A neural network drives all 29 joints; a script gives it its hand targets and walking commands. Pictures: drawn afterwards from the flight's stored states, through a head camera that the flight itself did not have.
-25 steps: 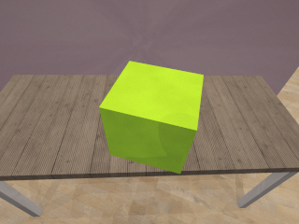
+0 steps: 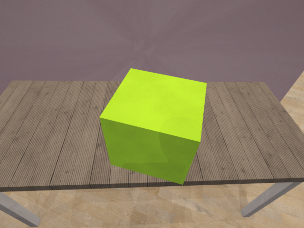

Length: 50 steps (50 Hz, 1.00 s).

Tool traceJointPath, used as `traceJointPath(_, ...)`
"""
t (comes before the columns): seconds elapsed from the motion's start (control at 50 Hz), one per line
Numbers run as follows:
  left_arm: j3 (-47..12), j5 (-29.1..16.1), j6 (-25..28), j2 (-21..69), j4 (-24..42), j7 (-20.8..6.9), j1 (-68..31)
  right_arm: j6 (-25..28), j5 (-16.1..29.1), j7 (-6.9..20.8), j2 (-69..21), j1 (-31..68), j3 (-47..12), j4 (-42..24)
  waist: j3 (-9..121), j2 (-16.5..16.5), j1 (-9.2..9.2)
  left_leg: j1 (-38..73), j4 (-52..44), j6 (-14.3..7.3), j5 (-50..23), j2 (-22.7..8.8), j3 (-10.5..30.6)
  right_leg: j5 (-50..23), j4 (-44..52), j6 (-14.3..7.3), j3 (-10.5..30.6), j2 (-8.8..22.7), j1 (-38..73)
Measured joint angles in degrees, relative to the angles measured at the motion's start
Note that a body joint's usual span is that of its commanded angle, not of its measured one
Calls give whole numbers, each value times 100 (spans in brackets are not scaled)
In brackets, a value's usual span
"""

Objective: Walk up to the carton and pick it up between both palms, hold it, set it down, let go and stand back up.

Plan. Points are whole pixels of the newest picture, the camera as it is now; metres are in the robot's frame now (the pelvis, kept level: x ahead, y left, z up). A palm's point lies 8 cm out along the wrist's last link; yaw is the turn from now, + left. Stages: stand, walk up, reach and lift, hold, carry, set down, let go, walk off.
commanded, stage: stand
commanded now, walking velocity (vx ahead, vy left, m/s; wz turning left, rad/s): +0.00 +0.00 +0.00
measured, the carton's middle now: (156, 125) +0.45 +0.00 +0.00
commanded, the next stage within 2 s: walk up in 0.80 s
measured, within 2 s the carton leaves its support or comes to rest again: neither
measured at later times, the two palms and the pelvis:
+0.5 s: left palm out of the picture +0.01 +0.22 -0.14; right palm out of the picture +0.02 -0.21 -0.13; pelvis +0.01 +0.00 +0.01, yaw +0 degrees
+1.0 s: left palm out of the picture -0.02 +0.22 -0.14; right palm out of the picture -0.02 -0.19 -0.13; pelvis +0.00 +0.01 +0.01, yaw +0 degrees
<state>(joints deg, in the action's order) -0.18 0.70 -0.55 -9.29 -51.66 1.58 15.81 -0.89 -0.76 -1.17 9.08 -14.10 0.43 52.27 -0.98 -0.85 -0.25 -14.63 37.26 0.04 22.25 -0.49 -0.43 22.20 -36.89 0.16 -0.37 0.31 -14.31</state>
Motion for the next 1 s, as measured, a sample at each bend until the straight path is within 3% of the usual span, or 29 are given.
traceJointPath(0.56,-16,-25,42,149,-1273,107,-57,79,14,-127,-141,-60,3,1106,-191,27,9,732,-741,-41,-246,46,-52,-240,718,59,14,62,716)
traceJointPath(1.0,-53,-31,3,238,-1608,87,-121,105,3,-147,-273,-241,-58,1374,-268,-20,14,746,-936,-113,-480,110,-90,-486,931,138,32,138,737)
